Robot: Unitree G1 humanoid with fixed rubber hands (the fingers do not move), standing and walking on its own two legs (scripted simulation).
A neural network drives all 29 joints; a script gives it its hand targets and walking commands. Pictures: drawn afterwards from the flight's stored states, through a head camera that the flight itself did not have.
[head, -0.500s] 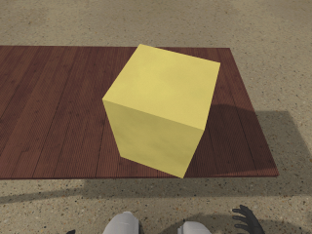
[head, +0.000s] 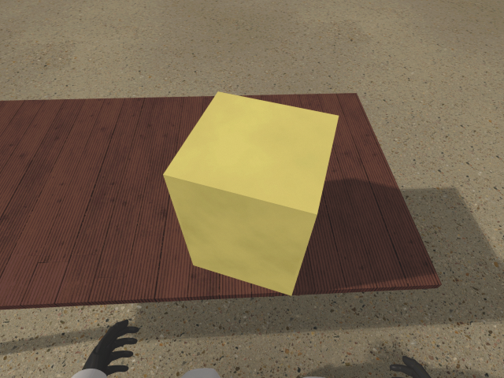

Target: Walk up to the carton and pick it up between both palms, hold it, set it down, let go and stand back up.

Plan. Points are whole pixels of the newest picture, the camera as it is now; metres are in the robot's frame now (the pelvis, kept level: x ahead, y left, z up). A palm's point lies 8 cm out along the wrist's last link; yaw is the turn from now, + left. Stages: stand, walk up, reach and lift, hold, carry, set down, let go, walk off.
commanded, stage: walk up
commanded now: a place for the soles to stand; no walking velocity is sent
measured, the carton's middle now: (256, 199) +0.40 +0.01 +0.02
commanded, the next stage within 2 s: none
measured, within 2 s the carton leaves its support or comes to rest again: neither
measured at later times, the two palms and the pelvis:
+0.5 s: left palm out of the picture +0.05 +0.28 -0.11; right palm out of the picture +0.08 -0.27 -0.11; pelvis -0.03 +0.00 +0.00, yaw +0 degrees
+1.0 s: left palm out of the picture +0.07 +0.28 -0.12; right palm out of the picture +0.04 -0.26 -0.12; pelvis -0.03 +0.01 -0.01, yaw +0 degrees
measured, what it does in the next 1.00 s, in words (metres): stands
